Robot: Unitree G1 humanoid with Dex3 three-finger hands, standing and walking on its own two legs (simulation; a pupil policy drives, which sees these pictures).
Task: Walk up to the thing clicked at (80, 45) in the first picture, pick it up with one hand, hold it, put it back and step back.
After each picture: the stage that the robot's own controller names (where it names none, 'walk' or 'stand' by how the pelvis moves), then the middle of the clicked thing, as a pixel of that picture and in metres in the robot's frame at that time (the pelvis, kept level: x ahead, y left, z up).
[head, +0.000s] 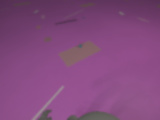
stand; (80, 45) +1.65 +0.28 -0.72
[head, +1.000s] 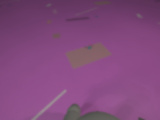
walk; (89, 46) +1.52 +0.12 -0.70
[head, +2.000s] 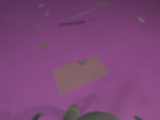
walk; (83, 62) +1.00 +0.15 -0.69
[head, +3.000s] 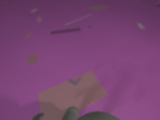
walk; (75, 81) +0.60 +0.20 -0.70
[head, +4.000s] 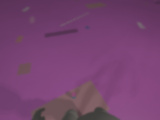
walk; (73, 95) +0.38 +0.15 -0.71
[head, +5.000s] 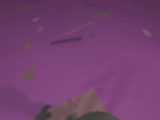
stand; (74, 104) +0.34 +0.16 -0.71
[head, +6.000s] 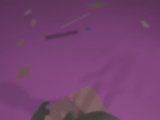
stand; (72, 100) +0.30 +0.19 -0.71
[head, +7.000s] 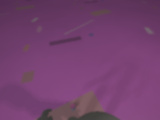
stand; (73, 107) +0.28 +0.20 -0.73
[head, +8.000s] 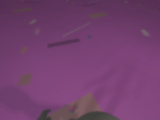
stand; (71, 109) +0.27 +0.21 -0.73
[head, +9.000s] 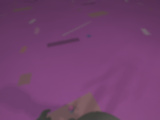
stand; (71, 109) +0.26 +0.22 -0.73
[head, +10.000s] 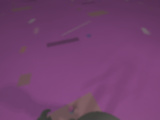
stand; (71, 109) +0.25 +0.21 -0.73
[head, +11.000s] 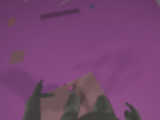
go down; (70, 89) +0.31 +0.19 -0.58
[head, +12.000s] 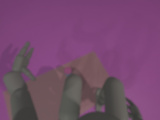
go down; (68, 71) +0.38 +0.18 -0.32
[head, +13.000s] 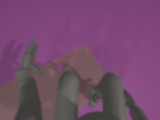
close in; (59, 68) +0.37 +0.19 -0.28
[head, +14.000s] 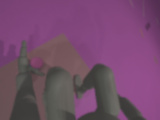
close; (35, 64) +0.38 +0.21 -0.23
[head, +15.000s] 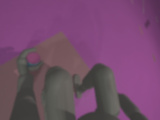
close; (33, 61) +0.38 +0.23 -0.22
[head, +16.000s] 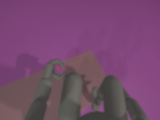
lift; (58, 70) +0.31 +0.23 -0.09
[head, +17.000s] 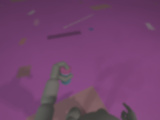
lift; (65, 75) +0.32 +0.17 +0.05
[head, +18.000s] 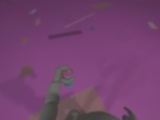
hold; (68, 78) +0.31 +0.16 +0.01
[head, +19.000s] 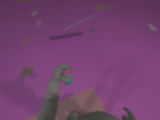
hold; (68, 76) +0.32 +0.17 +0.02
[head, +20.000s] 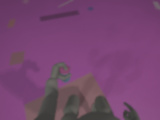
crouch; (65, 74) +0.34 +0.18 -0.05
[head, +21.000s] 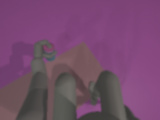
lower; (49, 52) +0.46 +0.23 -0.12
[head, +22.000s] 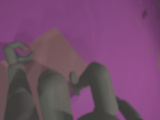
lower; (23, 53) +0.43 +0.24 -0.24
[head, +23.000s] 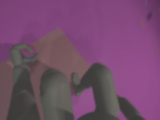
lower; (28, 54) +0.42 +0.24 -0.23
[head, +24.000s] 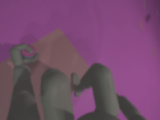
lower; (28, 55) +0.42 +0.24 -0.23
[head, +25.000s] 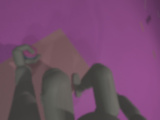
lower; (30, 55) +0.41 +0.23 -0.23
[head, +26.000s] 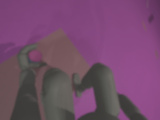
open; (33, 58) +0.40 +0.21 -0.23
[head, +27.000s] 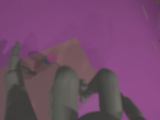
stand; (50, 59) +0.39 +0.20 -0.24
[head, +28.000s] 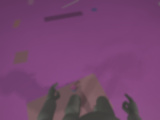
stand; (73, 88) +0.34 +0.16 -0.57
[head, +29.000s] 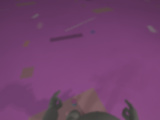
stand; (74, 102) +0.33 +0.17 -0.66
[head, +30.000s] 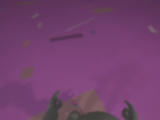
stand; (74, 103) +0.32 +0.16 -0.66
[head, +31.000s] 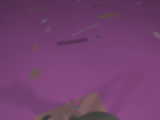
stand; (77, 104) +0.34 +0.16 -0.72
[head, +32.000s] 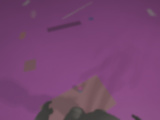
walk; (80, 89) +0.39 +0.10 -0.70
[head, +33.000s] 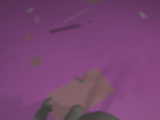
walk; (82, 79) +0.61 +0.14 -0.70
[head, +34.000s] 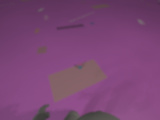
stand; (80, 66) +0.94 +0.17 -0.70
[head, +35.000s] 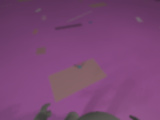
stand; (79, 65) +0.94 +0.20 -0.71
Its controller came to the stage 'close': yes
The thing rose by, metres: 0.72
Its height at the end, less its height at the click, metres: +0.00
